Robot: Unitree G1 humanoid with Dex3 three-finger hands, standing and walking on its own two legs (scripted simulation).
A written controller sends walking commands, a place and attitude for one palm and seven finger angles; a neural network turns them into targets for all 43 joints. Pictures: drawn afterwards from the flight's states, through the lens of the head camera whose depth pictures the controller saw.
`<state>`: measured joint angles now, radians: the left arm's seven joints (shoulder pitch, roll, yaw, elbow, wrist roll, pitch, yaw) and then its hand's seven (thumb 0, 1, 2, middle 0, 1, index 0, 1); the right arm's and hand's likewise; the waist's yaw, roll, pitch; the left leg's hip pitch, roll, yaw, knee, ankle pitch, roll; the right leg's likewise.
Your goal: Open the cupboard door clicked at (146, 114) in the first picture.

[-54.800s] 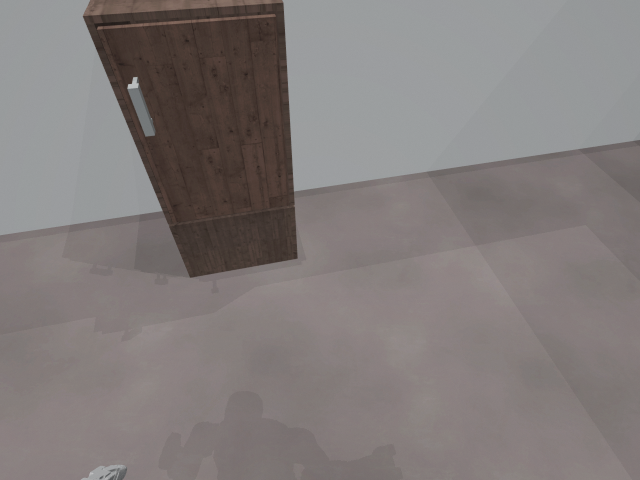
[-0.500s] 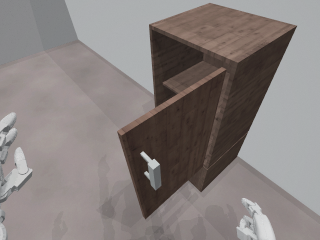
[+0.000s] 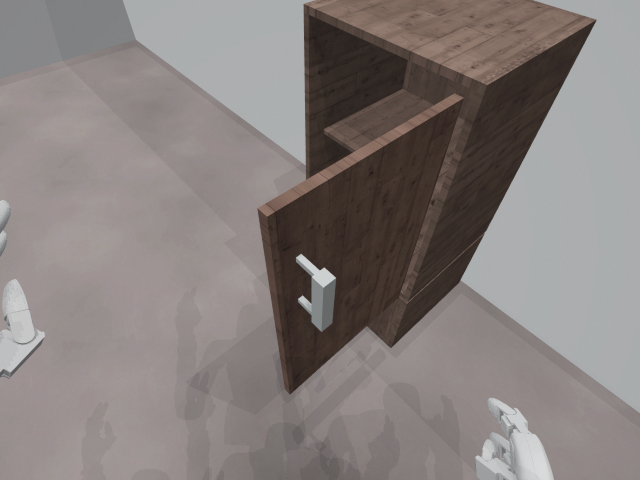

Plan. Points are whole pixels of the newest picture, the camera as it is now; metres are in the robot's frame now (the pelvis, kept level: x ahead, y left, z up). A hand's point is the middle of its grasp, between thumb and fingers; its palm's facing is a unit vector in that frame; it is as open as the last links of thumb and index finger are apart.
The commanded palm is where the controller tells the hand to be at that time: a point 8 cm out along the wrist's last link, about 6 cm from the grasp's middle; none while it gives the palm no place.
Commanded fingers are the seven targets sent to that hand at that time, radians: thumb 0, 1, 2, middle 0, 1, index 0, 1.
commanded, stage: step back with the hand held close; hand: left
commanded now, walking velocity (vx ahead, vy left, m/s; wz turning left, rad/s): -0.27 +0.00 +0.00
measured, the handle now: (313, 292) +0.37 +0.04 -0.01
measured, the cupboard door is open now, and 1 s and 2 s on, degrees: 90 90 90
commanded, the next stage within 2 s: stop stepping back and stand still in 0.64 s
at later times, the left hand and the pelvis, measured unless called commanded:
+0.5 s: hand out of the picture +0.16 +0.28 +0.18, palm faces +0.44 -0.79 -0.43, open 7.4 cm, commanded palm +0.10 +0.31 +0.19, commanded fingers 0.00 0.90 0.90 -0.20 -0.30 -0.20 -0.30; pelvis -0.04 +0.01 +0.01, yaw -1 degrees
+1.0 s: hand out of the picture +0.08 +0.24 +0.16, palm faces +0.34 -0.83 -0.44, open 7.4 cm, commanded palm +0.01 +0.28 +0.19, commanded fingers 0.00 0.90 0.90 -0.20 -0.30 -0.20 -0.30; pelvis -0.14 -0.01 +0.00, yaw -4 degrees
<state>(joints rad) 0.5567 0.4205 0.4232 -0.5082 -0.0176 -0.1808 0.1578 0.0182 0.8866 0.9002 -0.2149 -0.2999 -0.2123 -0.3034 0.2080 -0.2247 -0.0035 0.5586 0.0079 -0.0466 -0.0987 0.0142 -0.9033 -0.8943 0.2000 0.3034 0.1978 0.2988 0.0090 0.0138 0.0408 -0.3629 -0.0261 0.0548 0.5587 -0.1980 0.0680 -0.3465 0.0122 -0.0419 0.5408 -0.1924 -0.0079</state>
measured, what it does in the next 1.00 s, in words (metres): walks backwards: right foot, then left foot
